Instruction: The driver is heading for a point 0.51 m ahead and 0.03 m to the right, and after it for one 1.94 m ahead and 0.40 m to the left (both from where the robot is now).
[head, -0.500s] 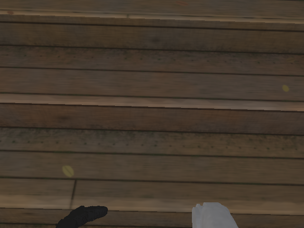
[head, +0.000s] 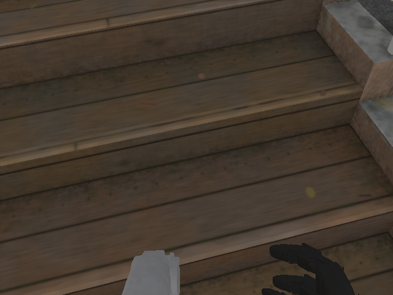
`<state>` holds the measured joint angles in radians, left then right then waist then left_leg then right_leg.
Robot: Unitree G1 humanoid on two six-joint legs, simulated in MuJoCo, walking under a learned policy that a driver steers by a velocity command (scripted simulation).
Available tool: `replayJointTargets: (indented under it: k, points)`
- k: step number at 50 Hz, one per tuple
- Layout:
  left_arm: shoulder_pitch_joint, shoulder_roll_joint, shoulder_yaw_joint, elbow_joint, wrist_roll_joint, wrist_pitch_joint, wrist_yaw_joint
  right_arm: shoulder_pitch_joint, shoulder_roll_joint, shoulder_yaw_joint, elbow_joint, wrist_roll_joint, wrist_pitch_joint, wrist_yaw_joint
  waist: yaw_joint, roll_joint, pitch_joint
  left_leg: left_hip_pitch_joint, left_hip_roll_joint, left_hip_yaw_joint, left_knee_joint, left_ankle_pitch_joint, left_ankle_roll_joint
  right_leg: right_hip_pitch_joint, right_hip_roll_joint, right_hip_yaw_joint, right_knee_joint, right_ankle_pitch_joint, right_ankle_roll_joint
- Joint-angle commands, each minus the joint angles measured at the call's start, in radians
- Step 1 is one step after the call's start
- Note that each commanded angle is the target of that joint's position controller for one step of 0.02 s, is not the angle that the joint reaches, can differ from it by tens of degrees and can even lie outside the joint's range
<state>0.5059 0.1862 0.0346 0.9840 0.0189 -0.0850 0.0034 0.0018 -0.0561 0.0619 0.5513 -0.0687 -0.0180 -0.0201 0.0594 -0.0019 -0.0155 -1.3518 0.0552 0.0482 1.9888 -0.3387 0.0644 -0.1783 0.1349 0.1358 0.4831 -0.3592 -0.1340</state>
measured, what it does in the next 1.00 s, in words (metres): climbs: left foot 0.15 m higher, then right foot 0.15 m higher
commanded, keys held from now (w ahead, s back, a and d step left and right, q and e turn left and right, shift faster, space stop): w+e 0.44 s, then q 0.56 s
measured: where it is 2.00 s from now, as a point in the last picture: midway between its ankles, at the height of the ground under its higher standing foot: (273, 218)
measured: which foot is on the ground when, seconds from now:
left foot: up 0.00-0.12, down 0.14-0.70, up 0.72-1.00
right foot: down 0.00-0.14, up 0.16-0.62, down 0.64-1.00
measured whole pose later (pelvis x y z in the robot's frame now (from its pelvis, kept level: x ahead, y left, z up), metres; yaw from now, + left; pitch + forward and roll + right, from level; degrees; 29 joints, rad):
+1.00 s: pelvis +0.50 -0.10 +0.27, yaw -10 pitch -2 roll -2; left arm 0.21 0.24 0.07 0.71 0.06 -0.02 0.08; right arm 0.10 -0.25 -0.07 0.54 -0.01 0.11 -0.05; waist -0.08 -0.03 0.05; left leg -0.68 0.02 0.10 1.18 -0.20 0.05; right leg -0.34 -0.11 -0.28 0.79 -0.39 -0.03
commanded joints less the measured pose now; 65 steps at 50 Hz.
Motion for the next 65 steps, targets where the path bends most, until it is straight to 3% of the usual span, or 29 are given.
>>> replayJointTargets:
  k: [1,4,6,7,8,9,12,14,17,22,26,30,33,34,35,36,38,40,41,44,46,49,52,53,54,56,57,61,65]
  points:
    - [0.084,0.125,0.033,-0.038,-0.009,0.001,0.051,-0.323,-0.022,0.014,-0.212,0.000,-0.013,0.015,0.048,-0.047,0.041,0.158,-0.006,0.074,-0.342,-0.033,-0.018,-0.028,-0.244,0.305,-0.413,0.494,-0.113]
    - [-0.045,0.144,0.042,-0.127,-0.013,0.011,0.065,-0.034,-0.019,0.004,-0.097,0.027,-0.001,0.022,-0.100,-0.092,-0.181,0.716,-0.096,0.120,-0.675,-0.068,0.048,0.020,-0.228,0.058,-0.238,1.427,-0.057]
    - [-0.081,0.212,0.069,-0.165,-0.021,-0.018,0.040,0.187,-0.166,-0.065,-0.029,0.072,-0.013,-0.004,-0.223,-0.156,-0.275,0.973,-0.132,0.042,-0.908,-0.113,0.058,0.108,-0.270,0.155,0.078,1.722,-0.044]
    - [-0.159,0.233,0.083,-0.192,-0.026,-0.042,0.018,0.312,-0.237,-0.096,0.011,0.064,-0.026,-0.015,-0.310,-0.101,-0.342,1.175,-0.087,-0.075,-1.073,-0.157,0.082,0.029,-0.225,0.141,0.333,1.557,-0.032]
    - [-0.163,0.100,0.067,-0.260,-0.048,-0.066,-0.012,0.377,-0.328,-0.127,0.043,0.023,-0.045,-0.024,-0.264,0.194,-0.382,1.395,0.222,-0.604,-1.316,-0.176,0.228,-0.323,-0.032,0.077,0.769,0.631,0.021]
    - [-0.152,0.116,0.075,-0.305,0.010,-0.063,-0.023,0.282,-0.336,-0.144,0.050,0.046,-0.016,-0.036,-0.182,0.316,-0.409,1.302,0.332,-1.021,-1.600,-0.130,0.293,-0.451,0.013,0.045,1.129,0.170,0.051]
    - [-0.229,-0.020,0.041,-0.369,0.060,-0.021,-0.035,0.185,-0.106,-0.107,0.147,0.047,-0.048,-0.030,-0.055,-0.068,-0.020,0.959,0.284,-0.632,-1.542,-0.367,0.202,-0.666,-0.098,-0.009,1.346,0.291,0.014]
    - [-0.260,-0.072,0.011,-0.397,0.037,0.027,-0.013,0.246,-0.049,-0.093,0.253,0.024,-0.081,-0.026,-0.013,-0.033,0.046,0.898,0.252,-0.439,-1.567,-0.180,0.142,-0.764,-0.094,0.016,1.480,0.203,-0.002]
    - [-0.282,-0.100,-0.024,-0.443,0.009,0.063,0.006,0.253,-0.063,-0.102,0.333,0.011,-0.098,0.014,0.044,0.016,0.095,0.921,0.190,-0.192,-1.630,-0.024,0.059,-0.897,-0.124,0.070,1.374,0.138,0.000]
    - [-0.444,0.013,0.017,-0.484,0.042,0.081,0.002,0.299,-0.242,-0.131,0.325,0.042,-0.136,0.001,0.002,0.084,0.050,1.078,0.198,0.013,-1.807,0.372,0.076,-0.833,-0.167,-0.083,1.042,0.254,0.040]
    - [-0.609,-0.050,-0.003,-0.485,0.056,0.018,-0.008,0.565,-0.219,-0.140,0.412,0.021,-0.134,-0.029,-0.133,0.059,0.025,1.607,0.197,0.032,-1.768,0.800,0.095,-1.125,-0.195,-0.119,0.970,-0.014,0.024]
    - [-0.785,-0.059,-0.025,-0.567,-0.014,0.015,-0.017,0.560,-0.160,-0.112,0.422,0.035,-0.091,-0.032,-0.143,0.097,0.080,1.676,0.159,0.018,-1.818,0.874,0.156,-1.182,-0.251,-0.240,0.931,-0.212,0.064]
    - [-0.560,-0.092,-0.036,-0.515,-0.050,0.029,-0.024,0.531,-0.259,-0.151,0.391,0.058,-0.073,-0.011,-0.079,0.055,-0.157,1.396,0.150,0.030,-1.668,1.485,0.035,-0.371,-0.101,-0.309,0.444,0.156,0.030]
    - [-0.413,-0.051,-0.022,-0.515,-0.004,-0.008,-0.032,0.492,-0.297,-0.141,0.384,0.103,-0.050,0.007,0.043,0.088,-0.395,1.201,0.038,0.069,-1.389,1.249,0.020,0.102,-0.196,-0.137,0.370,0.310,-0.001]
    - [-0.181,0.000,0.017,-0.445,-0.009,-0.012,-0.015,0.349,-0.363,-0.166,0.290,0.153,-0.052,0.028,0.192,0.060,-0.546,0.884,-0.017,0.050,-1.076,0.810,-0.043,0.567,-0.301,0.033,0.144,0.623,-0.009]
    - [-0.118,0.132,0.057,-0.379,-0.012,0.001,0.019,0.286,-0.321,-0.158,0.233,0.159,-0.058,0.057,0.212,-0.205,-0.648,0.643,-0.123,0.039,-0.714,0.014,-0.087,0.719,-0.504,0.227,0.058,0.683,-0.041]
    - [-0.154,0.131,0.061,-0.381,0.020,0.013,0.087,0.210,-0.205,-0.158,0.178,0.099,-0.049,0.042,0.122,-0.192,-0.547,0.464,-0.024,-0.125,-0.253,-0.029,-0.102,0.522,-0.520,0.145,0.230,0.647,-0.047]
    - [-0.182,0.028,0.028,-0.345,0.009,0.031,0.164,0.107,-0.157,-0.159,0.097,-0.020,-0.018,0.045,0.041,-0.203,-0.160,0.409,0.025,-0.156,-0.303,-0.183,-0.065,0.137,-0.401,0.014,0.189,0.325,0.014]
    - [-0.290,-0.024,0.010,-0.374,0.024,0.030,0.190,0.201,-0.170,-0.168,0.118,-0.034,0.015,0.040,-0.041,-0.107,-0.047,0.433,0.009,-0.119,-0.280,-0.199,-0.063,-0.032,-0.426,-0.001,0.121,0.222,0.026]
    - [-0.544,0.002,0.006,-0.439,0.077,0.027,0.147,0.285,-0.103,-0.133,0.049,0.024,0.099,-0.030,-0.272,0.040,0.015,0.696,-0.007,-0.124,-0.359,-0.038,-0.082,-0.490,-0.469,-0.079,-0.046,0.085,0.052]
    - [-0.724,0.078,0.016,-0.479,0.078,0.024,0.086,0.546,-0.223,-0.159,0.100,0.064,0.144,-0.042,-0.440,-0.015,-0.022,1.043,-0.039,0.010,-0.648,0.124,-0.079,-0.636,-0.394,-0.259,-0.043,0.116,0.093]
    - [-0.699,0.110,0.028,-0.460,0.026,0.019,0.066,0.582,-0.250,-0.162,0.086,0.068,0.179,-0.035,-0.390,-0.138,-0.045,1.195,-0.038,0.053,-0.852,0.192,0.010,-0.489,-0.345,-0.338,0.101,0.347,0.089]
    - [-0.632,0.028,-0.002,-0.486,0.010,0.094,0.015,0.500,-0.225,-0.143,0.088,0.064,0.127,-0.016,-0.302,0.195,0.130,1.053,-0.123,-0.074,-1.406,0.322,0.168,-0.504,-0.144,-0.293,0.902,-0.249,0.110]
    - [-0.398,-0.032,-0.016,-0.538,0.019,0.101,-0.005,0.313,-0.228,-0.116,0.026,0.093,0.078,-0.016,-0.018,0.305,0.135,0.892,-0.054,-0.447,-1.339,0.771,0.239,-0.595,-0.086,-0.154,1.145,-0.161,0.152]
    - [-0.236,-0.074,-0.021,-0.553,0.048,0.100,0.003,0.114,-0.330,-0.127,-0.076,0.049,0.057,-0.004,0.107,0.289,0.019,0.897,0.090,-0.792,-1.548,0.643,0.273,-0.615,-0.083,-0.068,1.210,-0.152,0.177]
    - [-0.325,0.077,0.017,-0.564,0.079,0.071,0.024,-0.036,-0.354,-0.146,-0.132,0.002,0.072,-0.042,0.077,0.070,-0.015,0.745,0.112,-0.982,-1.702,-0.239,0.260,-0.575,-0.098,-0.024,1.257,0.023,0.193]
    - [-0.394,0.096,0.021,-0.596,0.058,0.068,0.030,-0.003,-0.364,-0.144,-0.108,-0.002,0.070,-0.044,0.050,0.024,-0.010,0.774,0.083,-0.939,-1.692,-0.337,0.229,-0.582,-0.104,-0.003,1.203,0.013,0.184]
    - [-0.553,0.044,-0.014,-0.662,0.019,0.098,0.051,0.280,-0.363,-0.175,0.026,0.016,0.050,-0.074,-0.108,-0.047,-0.068,1.087,0.030,-0.694,-1.505,0.190,0.247,-0.664,-0.109,-0.005,1.057,-0.056,0.187]
    - [-0.520,0.043,-0.017,-0.643,0.010,0.082,0.045,0.339,-0.373,-0.209,0.053,0.025,0.051,-0.086,-0.117,0.002,-0.125,1.293,0.070,-0.698,-1.525,0.465,0.262,-0.719,-0.114,0.026,1.029,-0.127,0.189]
